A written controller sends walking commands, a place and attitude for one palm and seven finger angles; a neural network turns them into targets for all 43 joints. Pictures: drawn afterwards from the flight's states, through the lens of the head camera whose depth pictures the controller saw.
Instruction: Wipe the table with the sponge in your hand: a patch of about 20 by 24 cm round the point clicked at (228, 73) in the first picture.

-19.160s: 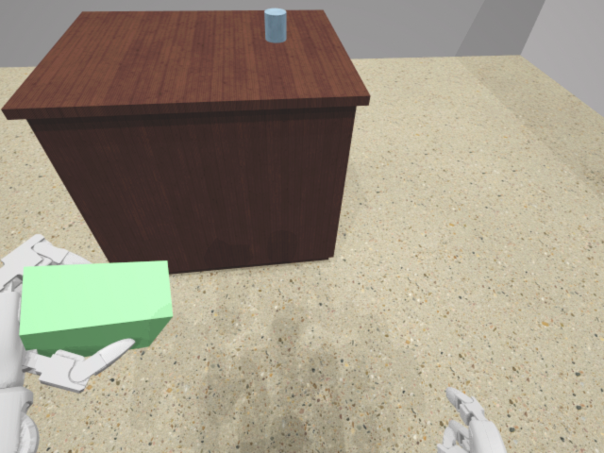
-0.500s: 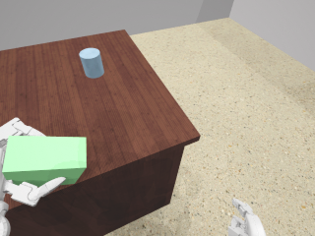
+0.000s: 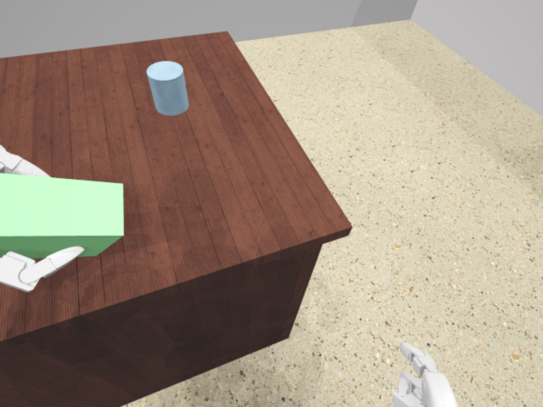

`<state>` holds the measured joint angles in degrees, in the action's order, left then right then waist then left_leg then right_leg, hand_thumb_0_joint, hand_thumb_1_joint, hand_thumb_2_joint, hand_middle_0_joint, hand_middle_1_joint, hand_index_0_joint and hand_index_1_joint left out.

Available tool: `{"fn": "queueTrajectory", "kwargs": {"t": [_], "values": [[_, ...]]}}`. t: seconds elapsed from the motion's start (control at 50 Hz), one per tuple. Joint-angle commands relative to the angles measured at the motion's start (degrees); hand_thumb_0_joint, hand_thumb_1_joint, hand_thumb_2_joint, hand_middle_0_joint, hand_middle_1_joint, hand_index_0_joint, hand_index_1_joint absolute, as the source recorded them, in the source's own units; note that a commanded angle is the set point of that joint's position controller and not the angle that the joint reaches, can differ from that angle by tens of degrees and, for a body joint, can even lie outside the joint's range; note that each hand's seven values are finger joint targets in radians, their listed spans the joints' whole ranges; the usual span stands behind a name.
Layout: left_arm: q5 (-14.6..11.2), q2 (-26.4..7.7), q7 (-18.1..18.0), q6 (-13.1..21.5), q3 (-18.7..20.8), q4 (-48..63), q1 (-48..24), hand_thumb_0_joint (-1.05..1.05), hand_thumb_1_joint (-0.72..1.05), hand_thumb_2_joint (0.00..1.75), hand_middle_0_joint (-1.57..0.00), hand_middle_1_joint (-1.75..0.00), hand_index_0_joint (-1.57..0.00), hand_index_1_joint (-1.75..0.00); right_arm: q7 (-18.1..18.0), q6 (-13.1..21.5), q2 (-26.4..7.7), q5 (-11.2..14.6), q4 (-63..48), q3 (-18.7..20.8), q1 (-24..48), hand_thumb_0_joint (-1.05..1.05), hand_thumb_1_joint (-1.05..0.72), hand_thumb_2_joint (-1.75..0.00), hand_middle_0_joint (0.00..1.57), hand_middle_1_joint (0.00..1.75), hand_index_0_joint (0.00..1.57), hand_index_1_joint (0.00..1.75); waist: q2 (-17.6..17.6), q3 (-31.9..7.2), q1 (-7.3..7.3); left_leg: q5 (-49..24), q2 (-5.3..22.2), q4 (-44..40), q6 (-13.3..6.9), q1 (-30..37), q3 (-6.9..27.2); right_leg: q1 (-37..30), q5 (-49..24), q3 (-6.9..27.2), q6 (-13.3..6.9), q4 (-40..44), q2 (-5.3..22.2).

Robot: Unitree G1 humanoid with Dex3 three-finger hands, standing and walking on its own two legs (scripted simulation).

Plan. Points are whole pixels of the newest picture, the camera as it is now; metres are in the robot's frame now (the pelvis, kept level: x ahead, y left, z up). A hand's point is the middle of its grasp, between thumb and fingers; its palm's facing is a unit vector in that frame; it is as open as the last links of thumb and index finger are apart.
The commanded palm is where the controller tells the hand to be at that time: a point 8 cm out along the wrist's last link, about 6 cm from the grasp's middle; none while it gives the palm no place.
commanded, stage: come to a stop and stand still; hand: left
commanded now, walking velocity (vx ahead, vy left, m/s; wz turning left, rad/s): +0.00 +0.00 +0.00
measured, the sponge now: (70, 223) +0.26 +0.26 +0.16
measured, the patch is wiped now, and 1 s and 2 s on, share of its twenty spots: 0.00 0.00 0.00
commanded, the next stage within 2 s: look again from close up in 0.94 s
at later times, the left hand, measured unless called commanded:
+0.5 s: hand out of the picture +0.20 +0.32 +0.17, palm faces +0.41 -0.85 -0.32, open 10.0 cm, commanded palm +0.14 +0.35 +0.18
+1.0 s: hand out of the picture +0.21 +0.33 +0.17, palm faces +0.33 -0.86 -0.39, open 10.0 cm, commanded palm +0.15 +0.38 +0.18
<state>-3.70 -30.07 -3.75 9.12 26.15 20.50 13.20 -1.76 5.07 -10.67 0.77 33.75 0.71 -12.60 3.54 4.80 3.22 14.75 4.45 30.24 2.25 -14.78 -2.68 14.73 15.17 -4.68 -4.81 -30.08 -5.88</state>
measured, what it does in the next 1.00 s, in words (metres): shifts its weight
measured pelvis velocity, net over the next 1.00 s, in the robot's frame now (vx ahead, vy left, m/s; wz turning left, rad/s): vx -0.01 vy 0.10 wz -0.02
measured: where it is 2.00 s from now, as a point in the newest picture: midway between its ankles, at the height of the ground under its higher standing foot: outside the picture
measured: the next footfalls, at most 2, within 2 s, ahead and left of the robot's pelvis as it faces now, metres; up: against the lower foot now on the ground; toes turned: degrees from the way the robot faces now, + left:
none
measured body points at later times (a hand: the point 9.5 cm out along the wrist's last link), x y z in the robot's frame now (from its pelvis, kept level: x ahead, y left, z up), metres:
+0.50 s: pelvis -0.03 +0.08 +0.01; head -0.01 +0.10 +0.45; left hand +0.18 +0.37 +0.19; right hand +0.14 -0.14 -0.07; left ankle -0.01 +0.15 -0.73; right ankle +0.01 -0.03 -0.73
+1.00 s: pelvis -0.01 +0.10 +0.01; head +0.01 +0.12 +0.46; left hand +0.19 +0.38 +0.19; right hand +0.16 -0.13 -0.06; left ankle -0.01 +0.15 -0.73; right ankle +0.01 -0.03 -0.73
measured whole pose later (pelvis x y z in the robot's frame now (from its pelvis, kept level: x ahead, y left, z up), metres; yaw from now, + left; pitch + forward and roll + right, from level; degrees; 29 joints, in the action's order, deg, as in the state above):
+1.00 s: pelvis -0.01 +0.10 +0.01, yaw -1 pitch -2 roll -2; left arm -1.3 -21.1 -5.4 12.5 19.5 27.3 24.0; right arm -0.7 6.2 -11.0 0.4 33.2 -0.4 -11.1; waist 1.1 4.5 0.9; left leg 13.8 -4.2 26.2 -4.6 -10.7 -0.5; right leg 10.7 10.6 -1.2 0.2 -23.0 -0.8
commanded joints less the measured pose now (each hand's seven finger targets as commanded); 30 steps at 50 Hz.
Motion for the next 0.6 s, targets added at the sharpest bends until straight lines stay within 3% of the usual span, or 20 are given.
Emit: {"fn": "queueTrajectory", "kwargs": {"t": [0.0, 0.02, 0.04, 0.08, 0.1, 0.12, 0.16, 0.2, 0.22, 0.26, 0.28, 0.32, 0.34, 0.36, 0.38, 0.42, 0.5, 0.52, 0.54, 0.58], "values": [[-0.4, 0.0, 0.2, 5.0, -1.3, 15.3, 2.2, 0.0, 0.1, 1.3, -1.2, -1.6, -1.2, -1.6, 2.1, 3.8, -8.8, 0.8, -10.6, 3.9, 3.8, 0.0, -0.9, -0.9, 0.2, 0.3, 0.2, 0.3, -17.2, -15.8, -1.25, -14.3, 4.8, 1.8, -8.4, 1.2, 2.7, -7.3, -24.8, 9.3, 12.1, -7.7, 9.6], [-0.8, 4.1, 0.2, 4.8, -4.3, 16.5, 6.5, 0.0, 0.1, 1.3, -1.2, -1.6, -1.2, -1.6, 3.0, 4.1, -7.7, 1.5, -11.0, 3.2, 5.6, 0.0, -0.9, -0.9, 0.2, 0.3, 0.2, 0.3, -15.3, -15.8, -0.97, -14.0, 5.2, 1.3, -8.5, 0.0, 3.6, -8.1, -20.7, 8.1, 10.8, -7.1, 9.1], [-0.2, 3.0, -0.1, 4.7, -3.0, 19.2, 9.1, 0.0, 0.1, 1.3, -1.2, -1.6, -1.2, -1.6, 3.6, 4.1, -8.1, 1.3, -12.2, 3.4, 5.3, 0.0, -0.9, -0.9, 0.2, 0.3, 0.2, 0.3, -10.4, -14.9, -0.61, -11.1, 3.8, 2.0, -7.2, -4.6, 2.6, -11.8, -16.6, 8.1, 9.6, -3.2, 8.8], [0.3, -1.7, -0.9, 5.0, 1.6, 21.7, 11.5, 0.0, 0.1, 1.3, -1.2, -1.6, -1.2, -1.6, 3.4, 4.4, -7.6, 1.3, -12.6, 3.3, 5.6, 0.0, -0.9, -0.9, 0.2, 0.3, 0.2, 0.3, 5.9, -12.7, -0.57, -1.0, -3.8, 9.9, -3.8, -6.6, -0.7, -10.1, -15.2, 15.1, 6.7, 8.7, 12.5], [0.0, -4.3, -1.7, 5.3, 4.8, 21.5, 13.2, 0.0, 0.1, 1.3, -1.2, -1.6, -1.2, -1.6, 2.7, 4.4, -7.3, 1.0, -12.6, 3.0, 6.1, 0.0, -0.9, -0.9, 0.2, 0.3, 0.2, 0.3, 10.7, -11.2, -0.53, 4.9, -5.5, 13.8, -3.1, -8.5, -0.4, -9.4, -17.7, 19.3, 4.9, 12.5, 15.8], [-0.4, -7.6, -3.1, 5.7, 9.0, 20.6, 15.3, 0.0, 0.1, 1.3, -1.2, -1.6, -1.2, -1.6, 2.2, 3.8, -7.1, 1.1, -11.6, 2.7, 6.4, 0.0, -0.9, -0.9, 0.2, 0.3, 0.2, 0.3, 9.9, -12.5, -0.22, 8.6, -5.4, 17.1, -2.8, -9.7, 0.7, -9.6, -18.3, 22.0, 3.4, 13.5, 18.6], [-1.2, -6.3, -3.7, 7.0, 10.0, 22.0, 14.0, 0.0, 0.1, 1.3, -1.2, -1.6, -1.2, -1.6, 1.1, 3.9, -6.7, 0.5, -11.7, 2.1, 6.3, 0.0, -0.9, -0.9, 0.2, 0.3, 0.2, 0.3, 5.2, -12.6, -1.0, 7.1, -4.8, 20.0, -2.4, -12.0, 3.9, -9.8, -19.5, 23.3, 1.8, 13.2, 20.1], [-1.1, -5.0, -4.4, 7.4, 8.6, 22.6, 10.8, 0.0, 0.1, 1.3, -1.2, -1.6, -1.2, -1.6, 0.2, 4.1, -5.9, 0.1, -10.6, 1.3, 6.2, 0.0, -0.9, -0.9, 0.2, 0.3, 0.2, 0.3, -0.8, -11.8, -1.84, 6.5, -4.0, 14.4, -2.6, -8.7, 4.5, -7.3, -15.6, 21.5, -2.9, 12.6, 19.8], [-0.8, -5.5, -5.0, 7.2, 8.1, 23.0, 8.3, 0.0, 0.1, 1.3, -1.2, -1.6, -1.2, -1.6, -0.2, 4.1, -5.8, -0.1, -9.5, 0.7, 6.4, 0.0, -0.9, -0.9, 0.2, 0.3, 0.2, 0.3, -3.3, -11.1, -2.35, 4.6, -3.5, 6.3, -2.8, -2.9, 4.3, -3.1, -11.2, 19.3, -3.2, 11.8, 18.7], [-0.6, -2.8, -5.0, 7.2, 5.6, 19.8, 6.8, 0.0, 0.1, 1.3, -1.2, -1.6, -1.2, -1.6, -1.0, 5.2, -6.3, -0.8, -8.5, 1.0, 6.1, 0.0, -0.9, -0.9, 0.2, 0.3, 0.2, 0.3, -7.1, -11.3, -2.39, -3.3, -4.8, -5.3, -3.4, 7.0, 2.9, -0.2, -2.3, 13.1, 0.3, 10.4, 12.7], [-0.4, -2.4, -4.9, 7.3, 4.9, 18.3, 5.7, 0.0, 0.1, 1.3, -1.2, -1.6, -1.2, -1.6, -1.2, 5.9, -7.1, -0.9, -7.8, 1.3, 6.0, 0.0, -0.9, -0.9, 0.2, 0.3, 0.2, 0.3, -8.2, -11.8, -1.94, -6.0, -2.7, -7.6, -4.2, 8.8, 4.2, -0.9, -1.6, 11.5, 1.8, 9.1, 10.7], [0.4, 0.9, -4.1, 6.6, 0.2, 18.1, 3.5, 0.0, 0.1, 1.3, -1.2, -1.6, -1.2, -1.6, -1.0, 6.5, -8.4, -0.1, -8.2, 2.1, 6.1, 0.0, -0.9, -0.9, 0.2, 0.3, 0.2, 0.3, -8.8, -11.5, -1.68, -7.9, 2.4, -9.4, -6.4, 8.6, 9.3, -1.5, -1.4, 10.3, 4.4, 6.9, 8.0], [1.0, 1.8, -3.8, 6.2, -1.1, 16.9, 3.7, 0.0, 0.1, 1.3, -1.2, -1.6, -1.2, -1.6, -0.8, 6.2, -9.2, -0.1, -8.3, 2.3, 5.2, 0.0, -0.9, -0.9, 0.2, 0.3, 0.2, 0.3, -8.5, -11.6, -1.72, -11.6, 2.4, -8.4, -6.7, 6.8, 9.1, -4.2, -6.1, 8.8, 5.3, 5.9, 7.2], [1.1, 1.0, -3.4, 5.9, -1.6, 18.7, 2.3, 0.0, 0.1, 1.3, -1.2, -1.6, -1.2, -1.6, -0.5, 6.2, -8.5, -0.3, -8.7, 1.7, 6.4, 0.0, -0.9, -0.9, 0.2, 0.3, 0.2, 0.3, -13.5, -10.7, -2.04, -9.7, 3.5, -10.9, -6.7, 3.0, 11.7, -6.1, -5.8, 7.2, 4.8, 3.8, 7.5], [1.8, 1.4, -3.2, 6.0, -2.5, 19.9, 0.8, 0.0, 0.1, 1.3, -1.2, -1.6, -1.2, -1.6, -0.3, 6.3, -8.3, -0.3, -8.7, 1.5, 6.8, 0.0, -0.9, -0.9, 0.2, 0.3, 0.2, 0.3, -14.2, -9.8, -1.77, -7.9, 3.8, -12.1, -6.6, 0.0, 12.1, -8.0, -4.9, 6.6, 4.4, 3.2, 7.4], [2.5, 2.5, -3.0, 5.8, -3.9, 20.2, 0.3, 0.0, 0.1, 1.3, -1.2, -1.6, -1.2, -1.6, 0.2, 6.5, -8.2, -0.2, -8.8, 1.4, 7.6, 0.0, -0.9, -0.9, 0.2, 0.3, 0.2, 0.3, -12.0, -8.5, -1.72, -2.5, 2.8, -13.6, -5.9, -2.3, 11.4, -9.3, -4.1, 6.3, 4.0, 4.1, 7.0], [2.8, 1.3, -2.9, 6.1, -1.6, 18.3, 3.5, 0.0, 0.1, 1.3, -1.2, -1.6, -1.2, -1.6, 0.5, 5.9, -8.5, -0.4, -9.3, 1.8, 5.9, 0.0, -0.9, -0.9, 0.2, 0.3, 0.2, 0.3, -7.3, -7.3, -1.66, 6.8, 2.0, -15.2, -5.3, -6.0, 11.9, -11.1, -2.2, 6.7, 3.6, 6.2, 7.1], [2.7, -0.8, -3.2, 6.0, 0.8, 17.9, 4.5, 0.0, 0.1, 1.3, -1.2, -1.6, -1.2, -1.6, 0.4, 5.7, -8.5, -0.3, -9.0, 1.6, 6.5, 0.0, -0.9, -0.9, 0.2, 0.3, 0.2, 0.3, -7.5, -7.1, -1.55, 7.8, 1.9, -15.9, -5.0, -5.6, 11.8, -10.5, -2.0, 6.6, 3.8, 6.5, 6.7], [2.5, 0.7, -3.1, 6.3, 0.0, 16.9, 4.6, 0.0, 0.1, 1.3, -1.2, -1.6, -1.2, -1.6, 0.3, 5.3, -8.3, -0.5, -9.1, 1.5, 6.0, 0.0, -0.9, -0.9, 0.2, 0.3, 0.2, 0.3, -6.7, -6.8, -1.73, 8.9, 1.9, -16.4, -4.9, -6.5, 12.5, -11.0, -2.0, 6.2, 3.7, 6.7, 6.6], [2.5, 0.0, -2.9, 6.7, 0.9, 16.9, 3.4, 0.0, 0.1, 1.3, -1.2, -1.6, -1.2, -1.6, 0.2, 5.2, -8.4, -0.4, -9.5, 1.6, 5.7, 0.0, -0.9, -0.9, 0.2, 0.3, 0.2, 0.3, -8.4, -6.1, -1.79, 9.3, 2.0, -17.2, -4.5, -7.1, 12.5, -11.7, -3.0, 6.1, 3.8, 6.6, 6.3]]}}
